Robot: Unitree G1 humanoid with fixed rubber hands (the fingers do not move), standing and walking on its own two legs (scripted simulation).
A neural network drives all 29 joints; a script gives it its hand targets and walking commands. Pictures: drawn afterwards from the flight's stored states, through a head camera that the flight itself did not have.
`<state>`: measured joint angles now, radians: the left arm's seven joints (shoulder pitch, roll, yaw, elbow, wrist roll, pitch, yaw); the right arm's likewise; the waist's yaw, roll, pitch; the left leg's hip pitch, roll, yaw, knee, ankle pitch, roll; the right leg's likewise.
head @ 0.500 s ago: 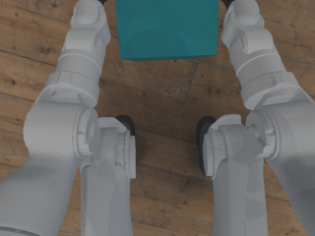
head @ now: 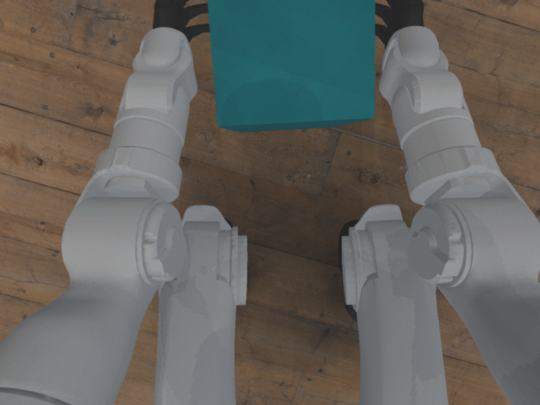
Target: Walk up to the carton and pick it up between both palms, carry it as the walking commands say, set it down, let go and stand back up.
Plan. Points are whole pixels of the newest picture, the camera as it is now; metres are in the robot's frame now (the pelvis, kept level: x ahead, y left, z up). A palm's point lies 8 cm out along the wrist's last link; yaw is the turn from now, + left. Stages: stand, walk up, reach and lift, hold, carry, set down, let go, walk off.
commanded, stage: reach and lift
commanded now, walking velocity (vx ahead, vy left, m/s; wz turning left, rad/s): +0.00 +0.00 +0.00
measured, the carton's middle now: (287, 68) +0.50 +0.01 -0.24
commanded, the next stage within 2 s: none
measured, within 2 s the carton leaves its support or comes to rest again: neither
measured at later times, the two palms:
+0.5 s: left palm (150, 5) +0.53 +0.15 -0.10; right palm (421, 7) +0.52 -0.11 -0.10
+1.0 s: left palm out of the picture +0.52 +0.15 -0.05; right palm out of the picture +0.52 -0.11 -0.05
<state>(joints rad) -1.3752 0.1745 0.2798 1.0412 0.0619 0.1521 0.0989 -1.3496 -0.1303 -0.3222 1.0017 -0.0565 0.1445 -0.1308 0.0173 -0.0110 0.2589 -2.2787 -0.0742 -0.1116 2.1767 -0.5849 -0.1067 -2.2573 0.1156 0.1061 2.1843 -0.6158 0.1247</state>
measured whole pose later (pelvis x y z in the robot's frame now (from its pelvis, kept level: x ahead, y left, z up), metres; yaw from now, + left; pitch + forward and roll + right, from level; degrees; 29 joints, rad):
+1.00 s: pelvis +0.00 +0.00 +0.06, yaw +1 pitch +45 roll -2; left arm -1.21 0.04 0.39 0.76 0.16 0.29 0.14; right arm -1.16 0.00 -0.42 0.70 -0.14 0.28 -0.12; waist 0.00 0.00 0.01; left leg -2.19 -0.14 -0.14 1.95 -0.54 -0.12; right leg -2.16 0.12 0.12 1.95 -0.58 0.13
